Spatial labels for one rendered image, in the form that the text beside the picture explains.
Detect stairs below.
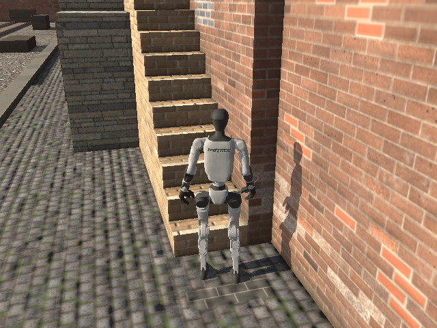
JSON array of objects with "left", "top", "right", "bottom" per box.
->
[{"left": 124, "top": 0, "right": 248, "bottom": 258}]

